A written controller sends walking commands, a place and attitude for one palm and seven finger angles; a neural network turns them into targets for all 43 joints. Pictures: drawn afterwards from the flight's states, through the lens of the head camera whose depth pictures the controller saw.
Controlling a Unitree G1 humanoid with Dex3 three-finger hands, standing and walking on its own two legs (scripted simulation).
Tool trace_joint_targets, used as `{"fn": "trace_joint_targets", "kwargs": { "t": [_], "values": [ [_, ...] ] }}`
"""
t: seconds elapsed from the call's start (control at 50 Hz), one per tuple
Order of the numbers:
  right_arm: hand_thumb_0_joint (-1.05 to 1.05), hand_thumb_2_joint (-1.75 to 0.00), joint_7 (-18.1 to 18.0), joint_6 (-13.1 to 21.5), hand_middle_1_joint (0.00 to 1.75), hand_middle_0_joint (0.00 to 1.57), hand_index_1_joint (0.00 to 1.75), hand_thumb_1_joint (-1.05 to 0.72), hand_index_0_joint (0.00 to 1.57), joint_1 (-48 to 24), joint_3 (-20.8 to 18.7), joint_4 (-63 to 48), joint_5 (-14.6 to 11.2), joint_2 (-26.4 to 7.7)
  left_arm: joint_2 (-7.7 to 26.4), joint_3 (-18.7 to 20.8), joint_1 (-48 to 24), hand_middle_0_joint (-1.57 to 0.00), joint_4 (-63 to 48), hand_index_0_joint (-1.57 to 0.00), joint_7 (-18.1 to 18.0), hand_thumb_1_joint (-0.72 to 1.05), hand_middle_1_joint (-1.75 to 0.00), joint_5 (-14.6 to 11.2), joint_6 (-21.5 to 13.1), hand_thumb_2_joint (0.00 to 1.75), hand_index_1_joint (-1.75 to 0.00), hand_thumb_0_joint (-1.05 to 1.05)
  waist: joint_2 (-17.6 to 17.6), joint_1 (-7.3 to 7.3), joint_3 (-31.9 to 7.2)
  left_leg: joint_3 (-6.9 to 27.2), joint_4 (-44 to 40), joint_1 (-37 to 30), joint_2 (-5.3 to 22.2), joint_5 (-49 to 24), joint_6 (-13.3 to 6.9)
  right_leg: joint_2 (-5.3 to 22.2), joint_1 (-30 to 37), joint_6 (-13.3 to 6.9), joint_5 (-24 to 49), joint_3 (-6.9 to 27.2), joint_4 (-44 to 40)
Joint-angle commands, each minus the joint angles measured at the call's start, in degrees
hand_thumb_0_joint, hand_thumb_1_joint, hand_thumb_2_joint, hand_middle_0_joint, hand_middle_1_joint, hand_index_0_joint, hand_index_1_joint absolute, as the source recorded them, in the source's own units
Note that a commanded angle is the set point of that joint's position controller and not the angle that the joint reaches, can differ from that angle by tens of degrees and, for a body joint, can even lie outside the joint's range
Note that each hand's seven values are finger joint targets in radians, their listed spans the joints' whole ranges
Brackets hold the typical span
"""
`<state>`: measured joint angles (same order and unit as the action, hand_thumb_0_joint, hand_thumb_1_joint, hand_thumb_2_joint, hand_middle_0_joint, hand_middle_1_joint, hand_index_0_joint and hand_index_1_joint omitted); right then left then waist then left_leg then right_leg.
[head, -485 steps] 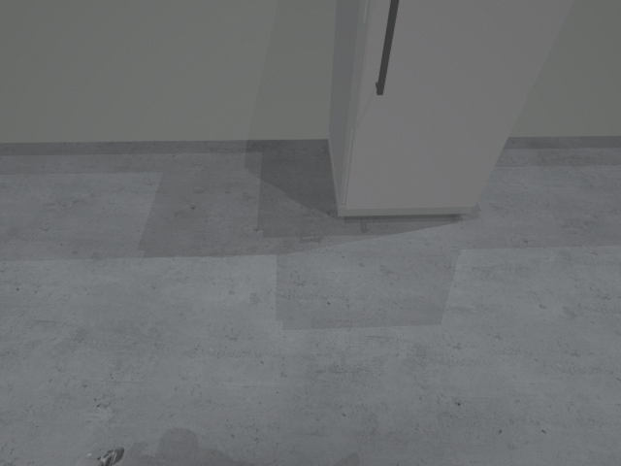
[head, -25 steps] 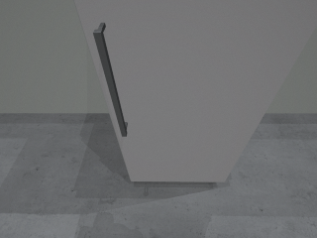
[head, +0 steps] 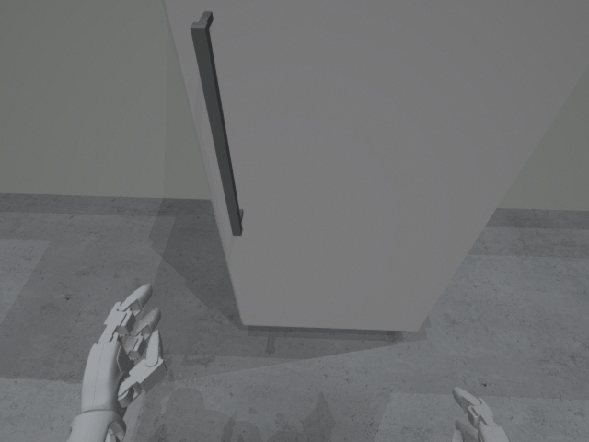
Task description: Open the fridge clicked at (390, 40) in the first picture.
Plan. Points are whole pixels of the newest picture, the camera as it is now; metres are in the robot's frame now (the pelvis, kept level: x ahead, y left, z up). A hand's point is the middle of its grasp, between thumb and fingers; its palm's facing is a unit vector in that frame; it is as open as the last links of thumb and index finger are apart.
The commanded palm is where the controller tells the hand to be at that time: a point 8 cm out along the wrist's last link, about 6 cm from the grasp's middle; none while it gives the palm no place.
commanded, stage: raise the hand to about handle height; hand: left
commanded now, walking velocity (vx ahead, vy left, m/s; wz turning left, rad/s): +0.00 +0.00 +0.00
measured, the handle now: (225, 147) +0.54 +0.14 +0.11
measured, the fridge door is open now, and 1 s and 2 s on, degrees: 0 0 0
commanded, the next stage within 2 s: move the hooked fingers beside the handle in 1.88 s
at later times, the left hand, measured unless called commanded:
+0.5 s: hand (137, 382) +0.20 +0.21 +0.00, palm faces -0.02 -1.00 -0.05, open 10.3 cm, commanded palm +0.17 +0.28 +0.01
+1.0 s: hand (100, 336) +0.24 +0.26 +0.04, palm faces +0.05 -1.00 -0.06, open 13.2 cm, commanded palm +0.21 +0.31 +0.05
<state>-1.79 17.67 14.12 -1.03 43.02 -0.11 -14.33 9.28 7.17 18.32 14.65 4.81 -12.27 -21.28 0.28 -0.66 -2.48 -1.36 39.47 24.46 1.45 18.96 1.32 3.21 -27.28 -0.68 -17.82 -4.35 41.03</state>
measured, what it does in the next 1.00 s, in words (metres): stands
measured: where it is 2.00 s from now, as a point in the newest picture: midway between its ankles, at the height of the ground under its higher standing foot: outside the picture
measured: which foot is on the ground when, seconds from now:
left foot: down 0.00-1.00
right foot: down 0.00-1.00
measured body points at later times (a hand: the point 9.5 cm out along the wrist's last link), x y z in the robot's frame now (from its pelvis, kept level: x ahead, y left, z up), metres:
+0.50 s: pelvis -0.02 +0.02 -0.06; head +0.02 +0.03 +0.39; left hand +0.19 +0.27 +0.00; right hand +0.16 -0.17 -0.14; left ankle +0.01 +0.14 -0.72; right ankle +0.03 -0.11 -0.72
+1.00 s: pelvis +0.00 +0.02 -0.03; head +0.03 +0.03 +0.42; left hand +0.23 +0.31 +0.05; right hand +0.19 -0.22 -0.09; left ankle +0.01 +0.14 -0.72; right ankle +0.03 -0.11 -0.72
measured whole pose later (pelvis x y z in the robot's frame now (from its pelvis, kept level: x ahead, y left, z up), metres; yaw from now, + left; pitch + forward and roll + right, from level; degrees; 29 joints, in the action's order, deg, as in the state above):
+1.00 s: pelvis +0.00 +0.02 -0.03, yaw +1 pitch +7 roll -2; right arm -3.8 16.6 13.9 2.1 32.1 -1.6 -15.5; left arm 18.2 18.4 14.3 3.2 20.0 -18.2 -13.7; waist -0.9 0.3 -4.6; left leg 1.0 55.9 35.9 2.1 27.1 0.1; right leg 2.7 -35.7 0.5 -23.1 -5.4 52.0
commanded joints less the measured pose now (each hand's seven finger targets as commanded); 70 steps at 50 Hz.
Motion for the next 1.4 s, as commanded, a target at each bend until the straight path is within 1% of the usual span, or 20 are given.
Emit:
{"fn": "trace_joint_targets", "kwargs": {
  "t": [0.0,0.04,0.08,0.16,0.18,0.22,0.28,0.36,0.44,0.48,0.52,0.56,0.62,0.68,0.78,0.82,0.96,1.04,1.18,1.38],
  "values": [
    [0.00,-0.90,3.71,4.04,0.30,0.20,0.30,-0.90,0.20,-6.00,-4.37,-13.93,0.53,-7.43,4.03,5.05,12.67,-0.22,-0.59,-0.22,15.50,0.62,-0.48,-4.04,-19.80,0.78,-0.48,0.00,2.23,5.38,-7.29,-0.11,12.20,16.90,-3.60,-0.67,-0.25,-0.81,-7.32,-2.04,-0.62,3.53,9.74],
    [0.00,-0.90,3.90,3.08,0.30,0.20,0.30,-0.90,0.20,-7.83,-4.69,-18.64,-0.17,-8.19,6.03,6.43,12.03,-0.22,-4.25,-0.22,18.74,0.57,-0.51,-4.98,-17.94,0.76,-0.51,0.00,2.59,6.19,-12.96,-1.41,15.60,19.84,-3.99,0.15,-1.19,-0.79,-9.30,-1.68,-1.87,4.68,12.92],
    [0.00,-0.90,3.07,1.42,0.30,0.20,0.30,-0.90,0.20,-8.93,-4.27,-22.95,-1.09,-8.60,7.09,6.52,7.95,-0.23,-10.69,-0.23,18.88,0.53,-0.54,-6.78,-11.85,0.74,-0.54,0.00,1.47,5.31,-11.32,-0.91,15.16,21.42,-4.00,5.63,-1.80,-1.65,-12.17,-1.29,-10.45,4.70,11.83],
    [0.00,-0.90,1.07,-0.24,0.30,0.20,0.30,-0.90,0.20,-6.12,-3.34,-25.87,-1.09,-7.37,8.79,5.61,1.16,-0.23,-33.62,-0.23,11.86,0.43,-0.60,-5.27,-6.07,0.70,-0.60,0.00,-4.78,2.66,-16.95,1.18,15.56,16.84,-2.41,2.90,-2.62,-2.50,-11.09,-1.05,-5.58,3.60,12.72],
    [0.00,-0.90,0.46,-0.57,0.30,0.20,0.30,-0.90,0.20,-5.20,-2.94,-25.26,-0.68,-7.65,10.24,5.40,-3.00,-0.24,-38.44,-0.24,10.09,0.41,-0.62,-4.18,-6.06,0.69,-0.62,0.00,-2.81,1.14,-17.17,2.40,16.34,16.75,-1.67,1.93,-2.82,-3.29,-12.02,-1.06,-3.84,2.87,14.24],
    [0.00,-0.90,-0.19,-1.05,0.30,0.20,0.30,-0.90,0.20,-4.22,-2.36,-23.90,-0.48,-6.99,8.88,3.60,-1.49,-0.24,-39.44,-0.24,8.14,0.36,-0.64,-2.16,-5.77,0.67,-0.64,0.00,-6.01,0.18,-15.53,3.19,16.73,15.46,-1.23,-0.15,-2.74,-3.40,-13.60,-1.22,-1.67,1.82,14.51],
    [0.00,-0.90,-1.14,-0.85,0.30,0.20,0.30,-0.90,0.20,-4.21,-1.13,-21.60,-0.52,-7.22,9.13,2.44,-4.33,-0.24,-35.97,-0.24,8.76,0.29,-0.69,-1.38,-4.73,0.64,-0.69,0.00,-5.28,-1.72,-11.94,4.61,16.87,17.19,-0.87,2.71,-2.51,-4.01,-16.47,-1.13,-5.01,0.66,14.29],
    [0.00,-0.90,-1.81,-0.39,0.30,0.20,0.30,-0.90,0.20,-5.10,-0.41,-21.42,-1.29,-6.92,10.21,4.03,-0.54,-0.25,-30.43,-0.25,11.49,0.20,-0.75,-2.54,0.71,0.60,-0.75,0.00,-4.86,-0.07,-13.00,4.78,13.38,17.64,-1.63,8.08,-2.03,-3.66,-13.86,-0.72,-10.08,0.10,11.35],
    [0.00,-0.90,-2.22,-0.20,0.30,0.20,0.30,-0.90,0.20,-5.99,0.04,-21.76,-1.40,-6.30,12.53,8.72,0.66,-0.26,-29.62,-0.26,11.56,0.11,-0.81,-4.64,4.93,0.56,-0.81,0.00,-2.53,1.86,-15.36,4.52,11.07,16.31,-2.00,6.62,-1.97,-3.37,-9.24,-0.57,-9.95,-0.04,9.01],
    [0.00,-0.90,-2.38,-0.06,0.30,0.20,0.30,-0.90,0.20,-6.29,0.21,-21.32,-1.13,-6.17,14.31,11.77,0.47,-0.26,-27.99,-0.26,10.74,0.06,-0.84,-5.57,5.10,0.54,-0.84,0.00,0.11,2.59,-14.29,4.68,10.58,17.19,-1.85,5.81,-1.93,-3.61,-8.00,-0.66,-10.27,0.02,8.31],
    [0.00,-0.90,-2.25,0.47,0.30,0.20,0.30,-0.90,0.20,-5.71,0.28,-20.99,-1.12,-6.19,13.58,11.47,-0.41,-0.26,-28.56,-0.26,10.45,0.01,-0.87,-6.00,3.66,0.52,-0.87,0.00,-2.17,2.39,-13.09,4.24,10.08,16.65,-1.88,5.99,-1.82,-3.27,-8.32,-0.71,-10.69,0.30,7.72],
    [0.00,-0.90,-2.18,0.97,0.30,0.20,0.30,-0.90,0.20,-4.96,0.08,-20.21,-1.05,-6.62,13.75,11.65,-1.76,-0.27,-27.67,-0.27,10.44,-0.03,-0.90,-6.26,2.30,0.50,-0.90,0.00,-0.32,1.57,-12.30,4.24,10.01,16.59,-1.75,6.15,-1.93,-3.26,-8.62,-0.52,-11.00,0.46,6.94],
    [0.00,-0.90,-2.03,1.75,0.30,0.20,0.30,-0.90,0.20,-4.07,-0.13,-19.78,-1.16,-7.21,14.52,11.99,-2.12,-0.27,-26.91,-0.27,11.64,-0.10,-0.94,-6.40,0.87,0.47,-0.94,0.00,-3.07,1.66,-12.72,3.82,9.55,15.07,-1.82,4.24,-1.92,-3.12,-7.32,-0.80,-8.73,0.68,6.78],
    [0.00,-0.90,-2.30,1.95,0.30,0.20,0.30,-0.90,0.20,-3.35,-0.35,-19.30,-1.37,-8.10,15.70,12.64,-3.99,-0.28,-25.17,-0.28,13.03,-0.17,-0.99,-6.79,1.12,0.44,-0.99,0.00,-1.79,0.97,-11.46,3.83,8.97,14.70,-1.69,3.98,-2.08,-3.36,-6.76,-0.72,-8.12,0.71,5.98],
    [0.00,-0.90,-2.60,2.30,0.30,0.20,0.30,-0.90,0.20,-2.83,-0.41,-18.78,-1.52,-8.70,18.63,15.00,-7.59,-0.29,-26.42,-0.29,13.67,-0.29,-1.07,-6.98,1.56,0.39,-1.07,0.00,-6.40,1.31,-12.66,3.95,7.33,10.42,-1.60,0.11,-1.94,-3.61,-4.42,-0.99,-3.18,0.35,5.69],
    [0.00,-0.90,-2.55,2.37,0.30,0.20,0.30,-0.90,0.20,-2.48,-0.45,-18.67,-1.60,-8.51,18.49,15.57,-7.66,-0.29,-26.31,-0.29,13.64,-0.34,-1.10,-7.15,1.69,0.37,-1.10,0.00,-5.91,1.50,-13.95,4.07,6.60,8.34,-1.44,-2.84,-1.73,-3.67,-3.02,-0.95,0.07,-0.18,5.71],
    [0.00,-0.90,-2.54,1.49,0.30,0.20,0.30,-0.90,0.20,-2.39,0.18,-18.56,-1.65,-8.75,19.61,16.91,-11.21,-0.30,-21.53,-0.30,15.65,-0.50,-1.20,-7.68,4.84,0.30,-1.20,0.00,-5.75,1.17,-11.53,3.45,4.77,6.31,-1.40,-5.31,-1.53,-3.77,-0.88,-0.71,4.35,-0.17,3.43],
    [0.00,-0.90,-3.08,0.99,0.30,0.20,0.30,-0.90,0.20,-2.56,0.67,-18.59,-1.74,-9.07,21.64,18.77,-15.55,-0.30,-17.96,-0.30,17.93,-0.50,-1.20,-8.56,6.29,0.30,-1.20,0.00,-3.59,1.13,-10.60,3.13,3.85,6.00,-1.48,-4.17,-1.69,-3.78,0.79,-0.66,3.99,0.47,1.61],
    [0.00,-0.90,-3.76,0.90,0.30,0.20,0.30,-0.90,0.20,-2.59,1.09,-17.70,-1.60,-9.28,24.90,21.24,-23.66,-0.30,-14.23,-0.30,20.79,-0.50,-1.20,-9.35,6.80,0.30,-1.20,0.00,-4.51,1.43,-12.85,2.84,2.95,3.06,-1.58,-7.43,-1.83,-3.73,4.61,-0.90,7.80,1.41,0.10],
    [0.00,-0.90,-4.32,0.38,0.30,0.20,0.30,-0.90,0.20,-2.36,1.03,-17.21,-1.84,-9.73,28.49,23.85,-29.74,-0.30,-6.23,-0.30,23.28,-0.50,-1.20,-9.50,8.11,0.30,-1.20,0.00,-4.13,1.95,-11.75,2.21,0.18,1.29,-1.65,-7.45,-2.06,-3.39,7.02,-0.99,7.88,2.27,-2.83]
  ]
}}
